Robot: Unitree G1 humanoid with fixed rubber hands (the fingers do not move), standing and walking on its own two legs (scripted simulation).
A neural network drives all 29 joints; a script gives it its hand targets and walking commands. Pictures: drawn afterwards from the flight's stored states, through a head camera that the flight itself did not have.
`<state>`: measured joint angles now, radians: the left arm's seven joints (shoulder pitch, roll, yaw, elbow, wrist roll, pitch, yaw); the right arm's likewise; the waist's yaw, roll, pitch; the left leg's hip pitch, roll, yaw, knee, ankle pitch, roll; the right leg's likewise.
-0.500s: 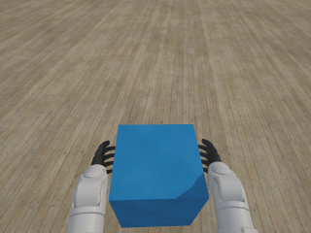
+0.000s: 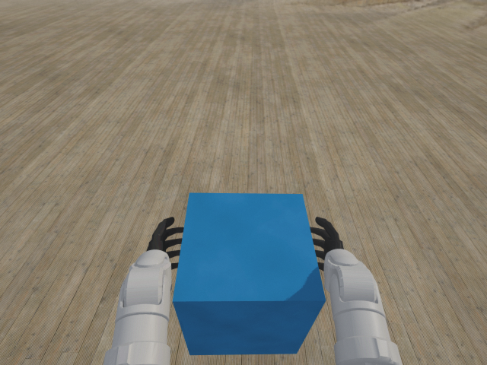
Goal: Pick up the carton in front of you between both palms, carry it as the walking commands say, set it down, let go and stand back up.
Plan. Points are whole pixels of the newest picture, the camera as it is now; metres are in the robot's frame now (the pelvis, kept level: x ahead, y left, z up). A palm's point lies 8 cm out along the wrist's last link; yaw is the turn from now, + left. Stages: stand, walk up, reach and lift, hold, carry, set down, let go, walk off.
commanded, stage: hold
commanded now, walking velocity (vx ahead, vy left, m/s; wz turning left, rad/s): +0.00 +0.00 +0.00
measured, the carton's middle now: (244, 276) +0.30 +0.00 -0.02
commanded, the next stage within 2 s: set down in 0.06 s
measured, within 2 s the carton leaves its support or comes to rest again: neither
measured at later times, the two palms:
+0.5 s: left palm (166, 261) +0.34 +0.16 -0.04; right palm (313, 259) +0.34 -0.14 -0.03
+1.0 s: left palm (174, 290) +0.38 +0.17 -0.21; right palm (293, 286) +0.39 -0.13 -0.21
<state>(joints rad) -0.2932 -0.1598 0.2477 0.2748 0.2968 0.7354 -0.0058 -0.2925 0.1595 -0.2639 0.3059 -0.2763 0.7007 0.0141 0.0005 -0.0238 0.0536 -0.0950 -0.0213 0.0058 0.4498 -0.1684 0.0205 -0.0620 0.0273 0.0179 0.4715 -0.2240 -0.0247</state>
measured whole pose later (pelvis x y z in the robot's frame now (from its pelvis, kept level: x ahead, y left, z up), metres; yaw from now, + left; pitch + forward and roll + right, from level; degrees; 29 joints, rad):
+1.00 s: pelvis -0.03 +0.00 -0.15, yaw +0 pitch +34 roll +0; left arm -0.70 -0.06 0.42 0.63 0.21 0.19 0.01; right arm -0.70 0.12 -0.42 0.62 -0.21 0.18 -0.06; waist 0.02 -0.03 -0.15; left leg -1.49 -0.01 0.00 1.28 -0.39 0.01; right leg -1.45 0.05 0.00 1.31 -0.45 -0.02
